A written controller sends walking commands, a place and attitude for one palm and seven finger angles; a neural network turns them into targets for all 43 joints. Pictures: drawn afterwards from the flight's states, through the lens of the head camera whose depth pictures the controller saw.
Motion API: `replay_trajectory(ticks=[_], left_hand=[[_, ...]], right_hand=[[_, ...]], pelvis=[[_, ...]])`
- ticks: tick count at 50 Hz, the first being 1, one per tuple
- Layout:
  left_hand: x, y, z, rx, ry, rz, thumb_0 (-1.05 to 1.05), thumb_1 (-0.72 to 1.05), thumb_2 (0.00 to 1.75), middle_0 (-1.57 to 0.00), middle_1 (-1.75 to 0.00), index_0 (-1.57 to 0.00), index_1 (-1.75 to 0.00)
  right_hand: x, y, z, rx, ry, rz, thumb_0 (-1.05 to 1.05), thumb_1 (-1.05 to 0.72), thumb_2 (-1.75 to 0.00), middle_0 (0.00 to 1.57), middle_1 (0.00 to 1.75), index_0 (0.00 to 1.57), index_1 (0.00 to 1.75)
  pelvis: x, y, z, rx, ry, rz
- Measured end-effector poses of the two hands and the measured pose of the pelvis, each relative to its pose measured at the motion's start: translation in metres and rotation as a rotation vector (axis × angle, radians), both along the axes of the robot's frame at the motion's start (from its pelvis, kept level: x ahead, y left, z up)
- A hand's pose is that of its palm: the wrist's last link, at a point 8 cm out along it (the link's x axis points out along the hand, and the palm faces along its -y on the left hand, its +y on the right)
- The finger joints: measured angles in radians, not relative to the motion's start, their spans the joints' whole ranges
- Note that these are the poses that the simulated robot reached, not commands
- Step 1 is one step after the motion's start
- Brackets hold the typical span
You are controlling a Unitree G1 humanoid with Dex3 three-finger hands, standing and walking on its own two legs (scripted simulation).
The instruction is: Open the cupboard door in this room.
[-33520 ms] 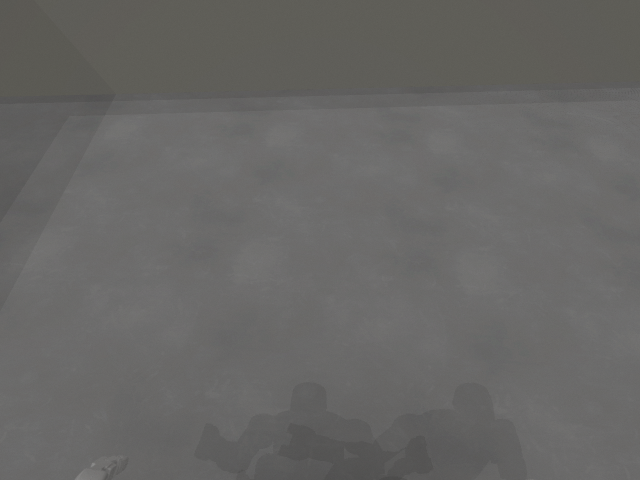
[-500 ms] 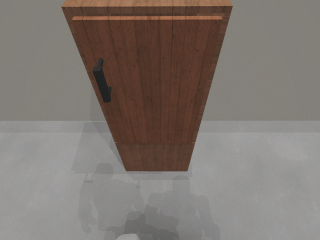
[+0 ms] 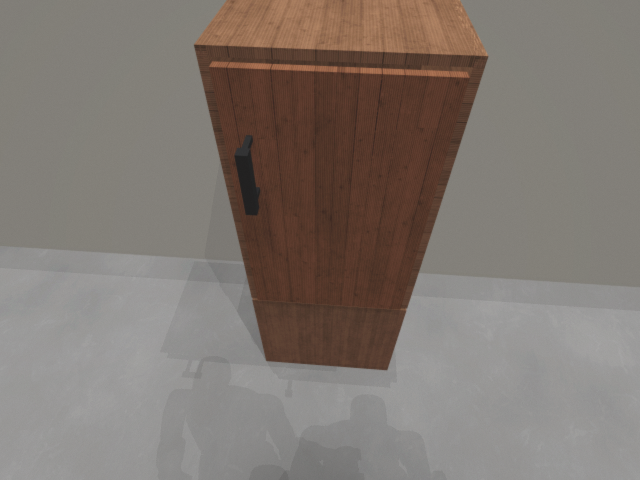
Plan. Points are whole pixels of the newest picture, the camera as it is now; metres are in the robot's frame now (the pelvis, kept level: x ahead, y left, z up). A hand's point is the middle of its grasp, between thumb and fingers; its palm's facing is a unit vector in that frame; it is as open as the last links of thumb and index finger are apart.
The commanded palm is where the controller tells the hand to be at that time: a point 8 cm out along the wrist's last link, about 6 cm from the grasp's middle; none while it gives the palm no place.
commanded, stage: come to a stop and stand still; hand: left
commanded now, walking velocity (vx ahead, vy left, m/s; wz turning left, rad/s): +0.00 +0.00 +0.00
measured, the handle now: (250, 176) +0.55 +0.16 +0.07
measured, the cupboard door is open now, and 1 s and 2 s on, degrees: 0 0 0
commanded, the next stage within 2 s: look again from close up in 0.52 s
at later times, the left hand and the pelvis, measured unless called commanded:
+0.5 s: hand out of the picture +0.10 +0.30 -0.14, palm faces -0.04 -0.94 -0.34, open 7.4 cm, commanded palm none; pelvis -0.02 +0.06 +0.00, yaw -2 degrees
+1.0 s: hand out of the picture +0.04 +0.26 -0.16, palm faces -0.04 -0.96 -0.29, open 7.4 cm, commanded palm none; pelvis -0.01 +0.03 +0.01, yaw -1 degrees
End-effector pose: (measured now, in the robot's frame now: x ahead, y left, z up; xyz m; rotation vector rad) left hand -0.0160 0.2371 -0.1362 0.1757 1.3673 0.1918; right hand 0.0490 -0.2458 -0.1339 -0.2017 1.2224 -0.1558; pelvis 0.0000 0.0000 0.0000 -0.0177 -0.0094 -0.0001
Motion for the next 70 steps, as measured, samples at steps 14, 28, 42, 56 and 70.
replay_trajectory(ticks=[14,28,42,56,70], left_hand=[[0.099,0.095,0.028,0.118,-0.268,-0.113,0.0,0.91,0.9,-0.2,-0.3,-0.2,-0.3],[0.095,0.099,0.025,0.095,-0.221,-0.157,0.0,0.91,0.9,-0.2,-0.3,-0.2,-0.3],[0.048,0.074,0.011,0.051,-0.075,-0.111,0.0,0.91,0.9,-0.2,-0.3,-0.2,-0.3],[0.058,0.063,0.019,0.073,-0.116,-0.1,0.0,0.91,0.9,-0.2,-0.3,-0.2,-0.3],[0.162,0.062,0.13,0.058,-1.08,0.028,0.01,0.85,0.87,-0.21,-0.34,-0.2,-0.34]], right_hand=[[0.001,0.022,0.018,-0.07,-0.104,0.003,0.01,-0.91,-0.9,0.2,0.3,0.21,0.3],[-0.017,0.007,0.028,-0.12,-0.048,-0.021,0.01,-0.9,-0.9,0.2,0.3,0.21,0.3],[-0.01,-0.002,0.025,-0.102,0.013,0.002,0.01,-0.9,-0.9,0.2,0.3,0.21,0.3],[0.017,-0.01,0.026,-0.077,-0.032,0.037,0.01,-0.9,-0.9,0.2,0.3,0.21,0.3],[0.054,-0.006,0.039,-0.06,-0.448,0.064,0.01,-0.91,-0.9,0.2,0.3,0.21,0.29]], pelvis=[[-0.01,0.047,0.001,0.011,-0.045,-0.031],[-0.018,0.055,0.006,0.016,-0.049,-0.039],[-0.013,0.039,0.01,0.015,-0.048,-0.023],[-0.012,0.023,0.012,0.018,-0.044,-0.013],[-0.02,0.007,-0.009,0.032,0.045,0.001]])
